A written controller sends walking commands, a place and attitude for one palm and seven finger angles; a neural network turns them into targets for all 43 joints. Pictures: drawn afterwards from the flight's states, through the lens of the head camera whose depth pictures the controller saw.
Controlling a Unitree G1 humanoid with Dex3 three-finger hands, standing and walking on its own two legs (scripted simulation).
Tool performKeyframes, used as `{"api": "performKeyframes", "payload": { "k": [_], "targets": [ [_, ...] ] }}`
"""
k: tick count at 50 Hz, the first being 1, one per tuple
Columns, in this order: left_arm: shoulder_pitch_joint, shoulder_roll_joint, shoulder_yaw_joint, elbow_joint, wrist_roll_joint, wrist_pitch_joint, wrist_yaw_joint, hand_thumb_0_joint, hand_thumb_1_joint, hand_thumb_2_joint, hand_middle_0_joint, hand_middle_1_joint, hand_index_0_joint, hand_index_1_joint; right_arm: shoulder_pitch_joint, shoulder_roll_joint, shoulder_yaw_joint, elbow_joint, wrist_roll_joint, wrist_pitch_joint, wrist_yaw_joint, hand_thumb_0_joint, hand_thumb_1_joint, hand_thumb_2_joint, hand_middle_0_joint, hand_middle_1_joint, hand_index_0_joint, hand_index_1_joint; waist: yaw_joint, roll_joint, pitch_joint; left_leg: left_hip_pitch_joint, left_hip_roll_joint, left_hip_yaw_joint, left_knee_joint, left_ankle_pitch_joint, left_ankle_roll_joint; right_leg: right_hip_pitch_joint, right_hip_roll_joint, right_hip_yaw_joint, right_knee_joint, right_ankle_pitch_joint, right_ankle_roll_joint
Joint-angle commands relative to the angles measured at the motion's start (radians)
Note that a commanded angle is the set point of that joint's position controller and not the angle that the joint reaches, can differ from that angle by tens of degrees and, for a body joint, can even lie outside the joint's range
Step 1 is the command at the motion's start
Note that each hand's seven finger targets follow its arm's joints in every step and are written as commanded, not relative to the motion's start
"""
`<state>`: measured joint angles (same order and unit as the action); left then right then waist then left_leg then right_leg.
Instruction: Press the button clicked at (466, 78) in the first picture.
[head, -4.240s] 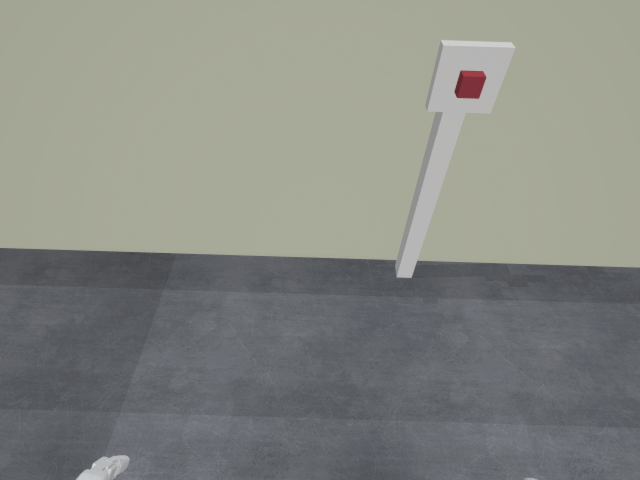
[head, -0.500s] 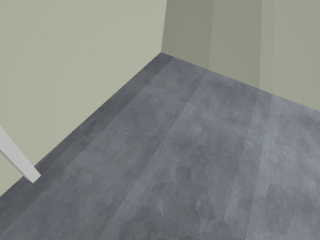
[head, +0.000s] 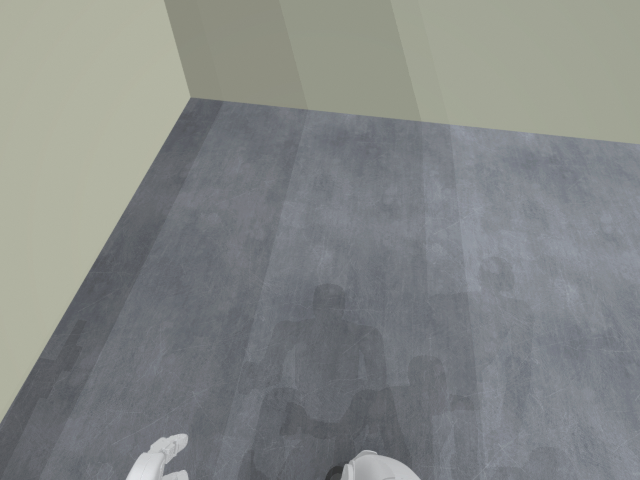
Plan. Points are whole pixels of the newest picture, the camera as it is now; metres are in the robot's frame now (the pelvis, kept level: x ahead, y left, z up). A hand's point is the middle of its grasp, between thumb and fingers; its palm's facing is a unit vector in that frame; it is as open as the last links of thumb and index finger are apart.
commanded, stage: walk to a spot facing it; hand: left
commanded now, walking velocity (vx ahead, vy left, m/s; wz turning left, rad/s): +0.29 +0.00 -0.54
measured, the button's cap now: out of the picture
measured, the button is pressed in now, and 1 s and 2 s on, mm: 0 0 0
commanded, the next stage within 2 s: turn to face it in 0.18 s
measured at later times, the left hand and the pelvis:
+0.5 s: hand (156, 427) +0.21 +0.25 -0.16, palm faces -0.03 -0.98 -0.21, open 7.4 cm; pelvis +0.20 +0.06 +0.02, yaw -9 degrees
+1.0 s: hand (174, 336) +0.33 +0.24 -0.12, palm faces +0.09 -0.96 -0.26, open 7.4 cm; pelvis +0.21 +0.04 +0.03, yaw +5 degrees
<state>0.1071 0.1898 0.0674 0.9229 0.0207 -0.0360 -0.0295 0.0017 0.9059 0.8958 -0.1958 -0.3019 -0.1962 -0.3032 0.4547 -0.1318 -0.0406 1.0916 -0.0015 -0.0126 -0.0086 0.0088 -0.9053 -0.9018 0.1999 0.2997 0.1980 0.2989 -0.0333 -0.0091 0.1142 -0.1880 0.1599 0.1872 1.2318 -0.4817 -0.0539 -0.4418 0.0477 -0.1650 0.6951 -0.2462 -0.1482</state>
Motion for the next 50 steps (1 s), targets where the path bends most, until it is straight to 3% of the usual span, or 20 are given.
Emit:
{"api": "performKeyframes", "payload": {
  "k": [1,2,5,9,14,19,20,21,22,23,24,25,28,33,38,41,45,47,49,50],
  "targets": [
    [0.157,0.190,0.044,-0.012,-0.020,-0.012,0.035,0.000,0.900,0.900,-0.200,-0.300,-0.200,-0.300,-0.123,-0.136,-0.030,-0.166,-0.017,-0.042,-0.007,0.000,-0.900,-0.900,0.200,0.300,0.200,0.300,0.060,0.057,-0.129,-0.411,0.047,-0.178,0.159,0.159,0.003,0.301,-0.356,0.490,-0.408,0.213,-0.053],
    [0.138,0.167,0.033,-0.010,-0.015,-0.021,0.036,0.000,0.900,0.900,-0.200,-0.300,-0.200,-0.300,-0.119,-0.123,-0.028,-0.158,-0.021,-0.028,-0.008,0.000,-0.900,-0.900,0.200,0.300,0.200,0.300,0.038,0.053,-0.079,-0.349,0.048,-0.172,0.109,0.167,0.001,0.161,-0.323,0.437,-0.433,0.240,-0.047],
    [0.130,0.151,0.030,0.000,0.001,-0.035,0.032,0.000,0.900,0.900,-0.200,-0.300,-0.200,-0.300,-0.074,-0.099,-0.030,-0.154,-0.026,-0.006,-0.003,0.000,-0.900,-0.900,0.200,0.300,0.200,0.300,-0.009,-0.019,-0.076,-0.315,0.029,-0.152,-0.024,0.193,-0.018,0.068,-0.245,0.343,-0.442,0.267,-0.047],
    [0.187,0.141,0.032,0.017,-0.003,-0.043,0.027,0.000,0.900,0.900,-0.200,-0.300,-0.200,-0.300,-0.187,-0.112,-0.031,-0.204,-0.027,-0.010,0.006,0.000,-0.900,-0.900,0.200,0.300,0.200,0.300,0.015,-0.114,-0.095,-0.412,0.013,-0.160,-0.142,0.277,-0.038,0.167,-0.203,0.348,-0.413,0.344,-0.040],
    [0.268,0.147,0.035,0.021,0.000,-0.040,0.039,0.000,0.900,0.900,-0.200,-0.300,-0.200,-0.300,-0.379,-0.118,-0.022,-0.271,-0.022,-0.022,0.012,0.000,-0.900,-0.900,0.200,0.300,0.200,0.300,0.075,-0.096,-0.118,-0.464,-0.027,-0.147,-0.331,0.253,-0.043,0.337,-0.217,0.410,-0.333,0.554,-0.045],
    [0.280,0.126,0.014,0.043,0.002,-0.032,0.062,0.000,0.900,0.900,-0.200,-0.300,-0.200,-0.300,-0.366,-0.094,0.001,-0.232,-0.013,-0.037,0.011,0.000,-0.900,-0.900,0.200,0.300,0.200,0.300,0.072,-0.122,-0.186,-0.252,-0.102,-0.097,-0.595,0.281,0.001,0.432,-0.207,0.348,-0.243,0.774,0.006],
    [0.268,0.124,0.009,0.052,-0.004,-0.033,0.066,0.000,0.900,0.900,-0.200,-0.300,-0.200,-0.300,-0.308,-0.097,0.003,-0.201,-0.014,-0.041,0.006,0.000,-0.900,-0.900,0.200,0.300,0.200,0.300,0.042,-0.115,-0.207,-0.162,-0.130,-0.083,-0.688,0.355,0.008,0.440,-0.186,0.310,-0.197,0.799,0.032],
    [0.266,0.115,0.003,0.062,-0.010,-0.031,0.070,0.000,0.900,0.900,-0.200,-0.300,-0.200,-0.300,-0.220,-0.118,0.001,-0.164,-0.016,-0.047,0.002,0.000,-0.900,-0.900,0.200,0.300,0.200,0.300,0.012,-0.089,-0.248,-0.026,-0.126,-0.106,-0.802,0.499,0.016,0.425,-0.170,0.294,-0.102,0.749,0.067],
    [0.293,0.090,-0.005,0.066,-0.019,-0.030,0.072,0.000,0.900,0.900,-0.200,-0.300,-0.200,-0.300,-0.129,-0.178,-0.008,-0.136,-0.023,-0.054,-0.003,0.000,-0.900,-0.900,0.200,0.300,0.200,0.300,-0.012,0.023,-0.322,0.209,-0.011,-0.200,-0.770,0.862,0.062,0.283,-0.119,0.247,0.044,0.526,0.113],
    [0.364,0.050,-0.018,0.082,-0.027,-0.028,0.073,0.000,0.900,0.900,-0.200,-0.300,-0.200,-0.300,-0.067,-0.249,-0.020,-0.119,-0.021,-0.053,-0.002,0.000,-0.900,-0.900,0.200,0.300,0.200,0.300,-0.007,0.252,-0.395,0.414,0.212,-0.412,-0.694,1.335,0.170,0.069,-0.036,0.159,0.250,-0.059,0.154],
    [0.372,0.055,-0.023,0.087,-0.022,-0.024,0.079,0.000,0.900,0.900,-0.200,-0.300,-0.200,-0.300,-0.073,-0.239,-0.010,-0.111,-0.010,-0.033,-0.006,0.000,-0.900,-0.900,0.200,0.300,0.200,0.300,0.008,0.241,-0.342,0.328,0.267,-0.416,-0.741,1.491,0.254,0.061,-0.045,0.186,0.363,-0.396,0.174],
    [0.343,0.070,-0.021,0.100,-0.016,-0.008,0.086,0.000,0.900,0.900,-0.200,-0.300,-0.200,-0.300,-0.125,-0.210,0.005,-0.104,-0.009,-0.030,-0.017,0.000,-0.900,-0.900,0.200,0.300,0.200,0.300,0.028,0.232,-0.275,0.236,0.232,-0.414,-0.801,1.393,0.247,0.050,-0.070,0.220,0.368,-0.366,0.194],
    [0.197,0.091,-0.003,0.074,-0.008,0.022,0.065,0.000,0.900,0.900,-0.200,-0.300,-0.200,-0.300,-0.218,-0.183,0.006,-0.129,-0.014,-0.013,-0.018,0.000,-0.900,-0.900,0.200,0.300,0.200,0.300,0.037,0.165,-0.071,-0.039,0.141,-0.398,-0.903,0.946,0.222,0.038,-0.118,0.183,0.364,-0.271,0.206],
    [0.187,0.065,0.019,0.051,0.001,0.055,0.055,0.000,0.900,0.900,-0.200,-0.300,-0.200,-0.300,-0.207,-0.198,-0.030,-0.153,-0.016,0.004,-0.011,0.000,-0.900,-0.900,0.200,0.300,0.200,0.300,0.045,0.117,-0.110,-0.098,0.068,-0.412,-0.989,0.445,0.200,0.003,-0.113,0.160,0.385,-0.119,0.214],
    [0.095,0.066,0.027,-0.005,-0.001,0.061,0.054,0.000,0.900,0.900,-0.200,-0.300,-0.200,-0.300,-0.178,-0.227,-0.051,-0.162,-0.020,0.014,-0.006,0.000,-0.900,-0.900,0.200,0.300,0.200,0.300,0.020,0.137,-0.128,-0.063,0.058,-0.492,-0.984,0.325,0.221,-0.047,-0.111,0.169,0.301,-0.112,0.225],
    [0.033,0.064,0.025,-0.044,-0.005,0.058,0.055,0.000,0.900,0.900,-0.200,-0.300,-0.200,-0.300,-0.139,-0.246,-0.065,-0.160,-0.024,0.019,-0.006,0.000,-0.900,-0.900,0.200,0.300,0.200,0.300,-0.005,0.148,-0.150,-0.016,0.062,-0.547,-0.952,0.387,0.238,-0.048,-0.094,0.172,0.217,-0.167,0.224],
    [0.030,0.064,0.022,-0.068,-0.014,0.055,0.058,0.000,0.900,0.900,-0.200,-0.300,-0.200,-0.300,-0.133,-0.261,-0.078,-0.170,-0.027,0.027,-0.006,0.000,-0.900,-0.900,0.200,0.300,0.200,0.300,-0.005,0.177,-0.190,-0.001,0.048,-0.607,-0.910,0.500,0.239,0.031,-0.057,0.178,0.082,-0.198,0.212],
    [0.064,0.072,0.022,-0.065,-0.020,0.054,0.060,0.000,0.900,0.900,-0.200,-0.300,-0.200,-0.300,-0.147,-0.269,-0.083,-0.180,-0.026,0.033,-0.004,0.000,-0.900,-0.900,0.200,0.300,0.200,0.300,0.008,0.190,-0.207,-0.032,0.023,-0.620,-0.893,0.516,0.221,0.117,-0.038,0.174,-0.030,-0.173,0.202],
    [0.128,0.092,0.028,-0.055,-0.023,0.048,0.064,0.000,0.900,0.900,-0.200,-0.300,-0.200,-0.300,-0.181,-0.260,-0.088,-0.198,-0.020,0.038,0.001,0.000,-0.900,-0.900,0.200,0.300,0.200,0.300,0.044,0.161,-0.213,-0.135,-0.028,-0.587,-0.859,0.450,0.165,0.290,-0.040,0.153,-0.243,-0.037,0.192],
    [0.169,0.131,0.035,-0.048,-0.018,0.043,0.070,0.000,0.900,0.900,-0.200,-0.300,-0.200,-0.300,-0.191,-0.229,-0.087,-0.207,-0.014,0.042,0.006,0.000,-0.900,-0.900,0.200,0.300,0.200,0.300,0.063,0.084,-0.213,-0.263,-0.077,-0.537,-0.800,0.305,0.110,0.430,-0.114,0.206,-0.374,0.003,0.168]
  ]
}}
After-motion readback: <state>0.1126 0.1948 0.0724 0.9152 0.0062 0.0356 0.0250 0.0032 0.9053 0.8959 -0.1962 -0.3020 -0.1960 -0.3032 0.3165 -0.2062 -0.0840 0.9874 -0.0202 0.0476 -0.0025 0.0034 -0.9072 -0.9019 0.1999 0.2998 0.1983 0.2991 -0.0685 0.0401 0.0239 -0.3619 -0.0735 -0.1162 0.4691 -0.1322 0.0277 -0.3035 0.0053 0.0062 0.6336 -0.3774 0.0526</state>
